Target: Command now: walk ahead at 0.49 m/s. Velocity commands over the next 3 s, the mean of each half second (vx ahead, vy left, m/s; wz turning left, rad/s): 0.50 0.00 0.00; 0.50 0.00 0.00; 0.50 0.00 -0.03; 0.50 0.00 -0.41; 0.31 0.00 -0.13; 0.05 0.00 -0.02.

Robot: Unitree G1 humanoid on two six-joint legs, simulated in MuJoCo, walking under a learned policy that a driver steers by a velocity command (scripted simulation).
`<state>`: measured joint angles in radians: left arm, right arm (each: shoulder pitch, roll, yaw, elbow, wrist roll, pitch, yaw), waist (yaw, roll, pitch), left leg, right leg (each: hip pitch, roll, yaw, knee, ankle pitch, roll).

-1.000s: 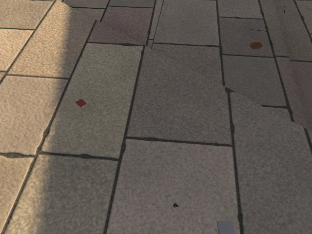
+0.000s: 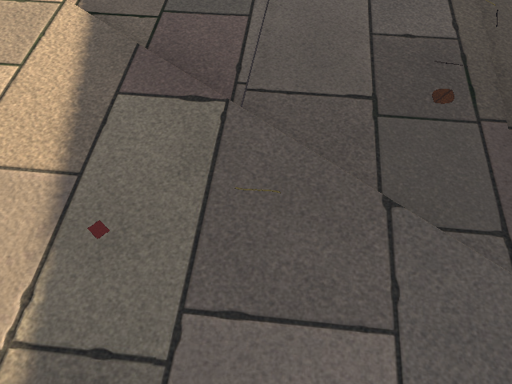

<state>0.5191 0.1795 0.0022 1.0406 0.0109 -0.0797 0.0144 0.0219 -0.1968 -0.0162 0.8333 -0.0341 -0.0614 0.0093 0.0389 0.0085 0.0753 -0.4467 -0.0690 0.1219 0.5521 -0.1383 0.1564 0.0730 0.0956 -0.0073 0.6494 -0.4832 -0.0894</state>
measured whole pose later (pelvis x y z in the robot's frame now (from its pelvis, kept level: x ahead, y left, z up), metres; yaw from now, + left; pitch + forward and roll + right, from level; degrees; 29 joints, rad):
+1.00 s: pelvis +0.53 -0.04 +0.03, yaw +1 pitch +0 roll -1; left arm 0.49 0.17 0.02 1.07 0.02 -0.09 0.00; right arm 0.03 -0.19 -0.02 0.89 -0.02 -0.03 0.03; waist 0.07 0.03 0.05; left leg -0.59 0.07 0.06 0.66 -0.04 0.05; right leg 0.09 0.09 -0.08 0.18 -0.28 -0.08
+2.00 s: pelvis +1.04 -0.06 +0.03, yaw -15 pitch +0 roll +1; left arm 0.39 0.25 0.06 0.93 -0.01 -0.06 0.00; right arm 0.09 -0.26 -0.06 0.83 -0.04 -0.02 0.01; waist 0.05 0.03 0.04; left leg -0.65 0.13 -0.05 0.83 -0.06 -0.03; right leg -0.07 0.15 0.08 0.24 -0.16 -0.14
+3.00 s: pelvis +1.39 -0.06 -0.08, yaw -18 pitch -1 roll +0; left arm 0.31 0.15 0.00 1.06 0.01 -0.02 0.02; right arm 0.37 -0.16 -0.01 0.99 -0.02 -0.01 0.00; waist -0.03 0.02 -0.02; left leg -0.27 -0.04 0.04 0.45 -0.16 0.05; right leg -0.20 0.03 0.01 0.46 -0.24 -0.02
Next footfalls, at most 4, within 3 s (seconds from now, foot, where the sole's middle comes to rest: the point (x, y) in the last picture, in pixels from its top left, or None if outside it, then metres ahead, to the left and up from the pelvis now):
0.54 right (325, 378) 0.46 -0.11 -0.75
1.10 left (257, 271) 0.75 0.06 -0.75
1.66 right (309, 191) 1.04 -0.09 -0.75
2.40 left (283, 116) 1.50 -0.01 -0.86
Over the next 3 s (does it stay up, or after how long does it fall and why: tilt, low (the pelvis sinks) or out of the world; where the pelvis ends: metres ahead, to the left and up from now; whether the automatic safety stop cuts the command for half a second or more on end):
stays up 1.39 -0.06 -0.08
